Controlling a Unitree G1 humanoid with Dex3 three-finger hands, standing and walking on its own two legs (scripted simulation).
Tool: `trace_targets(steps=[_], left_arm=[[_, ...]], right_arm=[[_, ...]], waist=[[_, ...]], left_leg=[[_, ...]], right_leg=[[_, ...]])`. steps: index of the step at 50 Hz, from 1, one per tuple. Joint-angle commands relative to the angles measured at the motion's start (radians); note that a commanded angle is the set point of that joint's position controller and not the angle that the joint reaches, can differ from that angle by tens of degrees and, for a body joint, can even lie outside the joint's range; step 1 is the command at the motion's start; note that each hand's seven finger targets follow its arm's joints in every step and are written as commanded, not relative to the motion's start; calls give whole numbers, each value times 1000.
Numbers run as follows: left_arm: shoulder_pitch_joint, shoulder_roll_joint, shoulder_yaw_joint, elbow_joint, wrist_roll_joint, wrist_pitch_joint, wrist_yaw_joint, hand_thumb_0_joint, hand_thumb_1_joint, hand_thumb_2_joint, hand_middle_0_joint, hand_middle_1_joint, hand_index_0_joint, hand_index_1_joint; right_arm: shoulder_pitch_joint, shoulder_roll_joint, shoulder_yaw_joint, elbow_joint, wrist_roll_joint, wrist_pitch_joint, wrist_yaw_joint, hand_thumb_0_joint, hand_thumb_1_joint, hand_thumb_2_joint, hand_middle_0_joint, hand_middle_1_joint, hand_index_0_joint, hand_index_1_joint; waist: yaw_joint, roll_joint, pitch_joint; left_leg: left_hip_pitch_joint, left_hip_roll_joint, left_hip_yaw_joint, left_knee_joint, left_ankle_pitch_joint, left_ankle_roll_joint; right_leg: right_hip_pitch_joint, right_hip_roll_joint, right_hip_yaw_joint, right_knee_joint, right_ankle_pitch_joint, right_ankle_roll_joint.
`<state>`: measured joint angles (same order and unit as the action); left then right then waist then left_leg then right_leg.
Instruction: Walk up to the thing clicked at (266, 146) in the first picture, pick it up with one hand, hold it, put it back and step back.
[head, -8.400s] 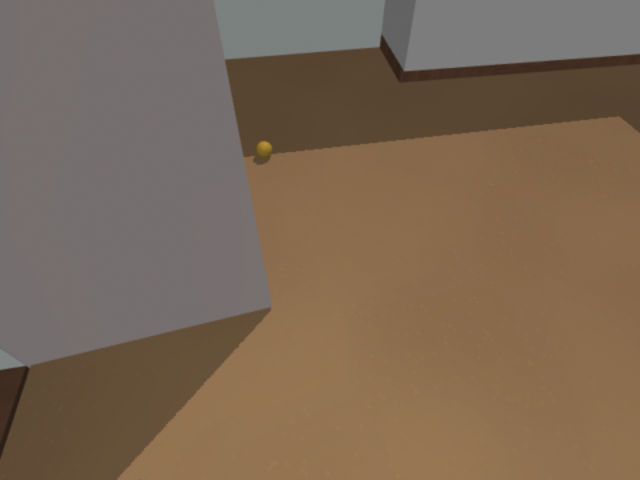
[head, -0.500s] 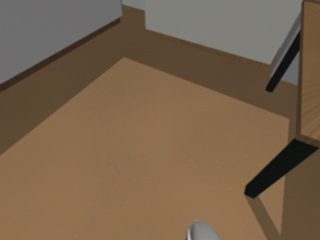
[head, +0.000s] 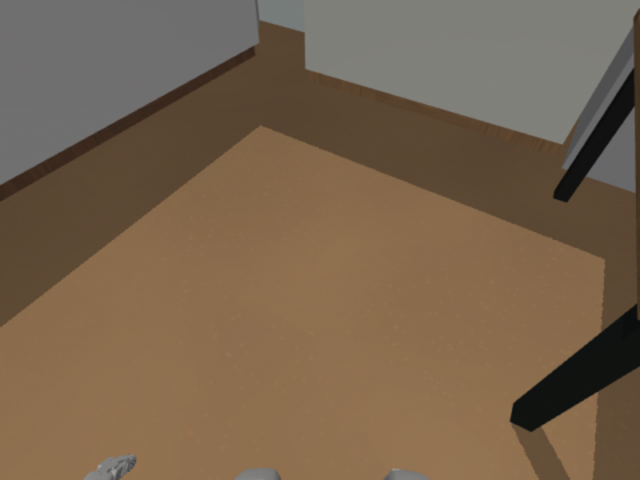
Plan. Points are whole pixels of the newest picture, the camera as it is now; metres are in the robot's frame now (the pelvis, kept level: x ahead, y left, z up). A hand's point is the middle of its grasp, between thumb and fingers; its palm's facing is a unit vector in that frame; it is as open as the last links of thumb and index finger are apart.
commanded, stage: walk up
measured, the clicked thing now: out of the picture +0.08 +1.44 -0.71
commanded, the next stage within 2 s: stand in 1.02 s
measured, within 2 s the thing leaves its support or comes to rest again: neither
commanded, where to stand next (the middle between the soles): +0.10 -0.01 m, yaw +1 degrees
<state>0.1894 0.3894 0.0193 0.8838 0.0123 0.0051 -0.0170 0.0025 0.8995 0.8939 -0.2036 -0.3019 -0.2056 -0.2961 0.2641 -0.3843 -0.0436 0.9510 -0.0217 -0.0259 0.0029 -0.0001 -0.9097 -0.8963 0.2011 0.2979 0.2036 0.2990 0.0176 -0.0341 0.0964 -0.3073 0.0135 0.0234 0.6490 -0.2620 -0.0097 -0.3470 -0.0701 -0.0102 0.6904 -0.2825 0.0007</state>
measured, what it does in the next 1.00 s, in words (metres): stands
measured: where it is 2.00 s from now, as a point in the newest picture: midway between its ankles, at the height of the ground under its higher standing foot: outside the picture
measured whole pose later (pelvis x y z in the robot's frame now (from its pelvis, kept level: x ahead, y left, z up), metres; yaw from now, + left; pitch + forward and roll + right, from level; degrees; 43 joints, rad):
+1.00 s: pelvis +0.04 -0.01 +0.03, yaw +0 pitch -2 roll +0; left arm 0.07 0.34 0.02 1.14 0.01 0.00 -0.02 0.00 0.90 0.89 -0.20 -0.30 -0.20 -0.30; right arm 0.10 -0.36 0.00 1.15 -0.01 -0.02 0.00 0.00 -0.91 -0.90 0.20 0.30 0.20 0.30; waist -0.01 -0.01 0.06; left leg -0.14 0.05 0.01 0.35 -0.17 -0.04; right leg -0.11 -0.02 -0.01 0.34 -0.19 0.01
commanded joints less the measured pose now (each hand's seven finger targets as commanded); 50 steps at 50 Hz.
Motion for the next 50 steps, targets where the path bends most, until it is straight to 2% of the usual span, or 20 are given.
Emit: trace_targets(steps=[1, 2, 3, 4, 6, 8, 9, 10, 11, 13, 14, 16, 18, 19, 22, 24, 27, 33, 44, 50], left_arm=[[14, 218, 67, -11, -13, 8, 17, 0, 900, 900, -200, -300, -200, -300], [27, 213, 69, 10, -14, 5, 12, 0, 900, 900, -200, -300, -200, -300], [34, 193, 63, 25, -16, 3, 7, 0, 900, 900, -200, -300, -200, -300], [39, 186, 61, 42, -17, -3, 5, 0, 900, 900, -200, -300, -200, -300], [31, 183, 58, 68, -11, -13, 8, 0, 900, 900, -200, -300, -200, -300], [15, 184, 56, 83, -6, -19, 15, 0, 900, 900, -200, -300, -200, -300], [-6, 195, 47, 84, -4, -25, 15, 0, 900, 900, -200, -300, -200, -300], [-39, 194, 42, 89, -6, -24, 10, 0, 900, 900, -200, -300, -200, -300], [-58, 192, 38, 93, -10, -19, 6, 0, 900, 900, -200, -300, -200, -300], [-54, 180, 30, 118, -15, -16, 1, 0, 900, 900, -200, -300, -200, -300], [-38, 179, 27, 131, -15, -17, 1, 0, 900, 900, -200, -300, -200, -300], [-51, 184, 26, 152, -10, -23, 1, 0, 900, 900, -200, -300, -200, -300], [-70, 194, 26, 160, -10, -31, 1, 0, 900, 900, -200, -300, -200, -300], [-80, 195, 27, 168, -10, -33, 3, 0, 900, 900, -200, -300, -200, -300], [-91, 194, 27, 180, -10, -36, 7, 0, 900, 900, -200, -300, -200, -300], [-108, 191, 27, 183, -10, -36, 9, 0, 900, 900, -200, -300, -200, -300], [-105, 181, 29, 196, -12, -34, 11, 0, 900, 900, -200, -300, -200, -300], [-118, 175, 34, 203, -9, -32, 15, 0, 900, 900, -200, -300, -200, -300], [-153, 173, 40, 195, -7, -23, 15, 0, 900, 900, -200, -300, -200, -300], [-159, 170, 42, 194, -2, -20, 13, 0, 900, 900, -200, -300, -200, -300]], right_arm=[[-103, -332, -64, -78, -1, -30, -16, 0, -900, -900, 200, 300, 200, 300], [-131, -298, -52, -77, -3, -30, -17, 0, -900, -900, 200, 300, 200, 300], [-133, -265, -37, -69, -5, -34, -16, 0, -900, -900, 200, 300, 200, 300], [-134, -256, -32, -63, -3, -38, -15, 0, -900, -900, 200, 300, 200, 300], [-120, -246, -29, -42, 6, -39, -9, 0, -900, -900, 200, 300, 200, 300], [-108, -223, -18, -33, 13, -34, -9, 0, -900, -900, 200, 300, 200, 300], [-103, -208, -13, -30, 17, -34, -10, 0, -900, -900, 200, 300, 200, 300], [-105, -209, -12, -20, 17, -31, -12, 0, -900, -900, 200, 300, 200, 300], [-127, -216, -14, -13, 15, -29, -13, 0, -900, -900, 200, 300, 200, 300], [-172, -229, -12, -2, 12, -26, -13, 0, -900, -900, 200, 300, 200, 300], [-194, -226, -10, -2, 13, -25, -12, 0, -900, -900, 200, 300, 200, 300], [-198, -210, -5, 10, 17, -26, -10, 0, -900, -900, 200, 300, 200, 300], [-184, -204, 1, 29, 21, -29, -9, 0, -900, -900, 200, 300, 200, 300], [-186, -201, 0, 38, 23, -29, -10, 0, -900, -900, 200, 300, 200, 300], [-194, -199, -3, 60, 26, -26, -9, 0, -900, -900, 200, 300, 200, 300], [-198, -195, -3, 72, 25, -22, -9, 0, -900, -900, 200, 300, 200, 300], [-217, -189, -1, 85, 24, -19, -8, 0, -900, -900, 200, 300, 200, 300], [-236, -183, 0, 106, 18, -15, -10, 0, -900, -900, 200, 300, 200, 300], [-229, -178, 2, 127, 13, -15, -14, 0, -900, -900, 200, 300, 200, 300], [-217, -185, 2, 132, 12, -17, -16, 0, -900, -900, 200, 300, 200, 300]], waist=[[8, 185, 8], [25, 168, 22], [28, 183, 12], [30, 206, -10], [21, 210, -74], [15, 197, -137], [1, 170, -165], [-15, 161, -160], [-15, 151, -132], [-1, 157, -92], [6, 148, -84], [-5, 92, -84], [-17, 49, -102], [-22, 35, -104], [-25, -6, -133], [-28, -25, -128], [-18, -13, -128], [-15, 11, -143], [-17, 51, -129], [-21, 47, -140]], left_leg=[[-201, 342, -481, -423, -342, 221], [-224, 292, -396, -402, -323, 200], [-157, 227, -300, -368, -242, 157], [-109, 201, -258, -330, -134, 128], [-45, 169, -210, -259, 14, 92], [2, 165, -184, -219, 110, 76], [22, 148, -165, -224, 101, 66], [23, 133, -162, -263, -8, 58], [27, 128, -166, -302, -111, 52], [15, 140, -190, -337, -181, 51], [26, 141, -186, -333, -180, 55], [48, 124, -159, -311, -106, 52], [108, 105, -124, -278, 17, 44], [123, 105, -115, -264, 82, 40], [187, 107, -99, -252, 180, 40], [187, 105, -96, -266, 183, 37], [201, 107, -96, -282, 204, 31], [213, 114, -87, -301, 253, 24], [185, 114, -78, -342, 210, 16], [177, 120, -80, -355, 196, 22]], right_leg=[[42, 16, 50, 132, -216, -33], [79, 12, 54, 97, -192, -38], [63, 13, 53, 26, -165, -41], [76, 22, 29, -51, -93, -40], [148, 30, 19, -163, 19, -36], [210, 3, 55, -217, 73, -41], [210, -20, 90, -220, 116, -48], [189, -20, 90, -214, 80, -47], [151, -14, 81, -221, 17, -42], [139, -6, 67, -245, -30, -35], [133, -11, 69, -265, -31, -39], [136, -29, 90, -307, 17, -44], [133, -52, 112, -335, 101, -43], [139, -57, 110, -344, 130, -42], [142, -66, 102, -364, 184, -37], [149, -68, 99, -382, 177, -32], [158, -65, 90, -392, 167, -26], [202, -62, 76, -401, 218, -21], [234, -56, 75, -411, 188, -22], [253, -50, 73, -407, 183, -23]])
